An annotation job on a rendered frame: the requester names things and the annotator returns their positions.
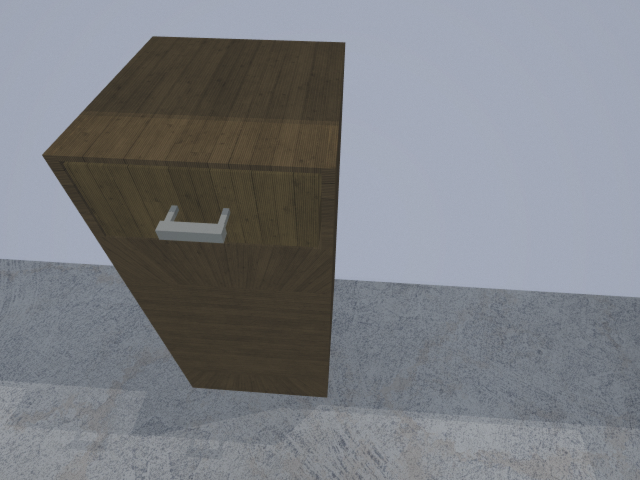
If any handle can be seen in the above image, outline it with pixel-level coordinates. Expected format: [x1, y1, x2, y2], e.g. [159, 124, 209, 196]
[155, 205, 230, 243]

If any cabinet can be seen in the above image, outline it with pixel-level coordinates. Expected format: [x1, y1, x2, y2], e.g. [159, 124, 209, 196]
[42, 36, 345, 398]

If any drawer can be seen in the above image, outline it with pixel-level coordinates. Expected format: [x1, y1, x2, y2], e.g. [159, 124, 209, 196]
[64, 161, 322, 247]

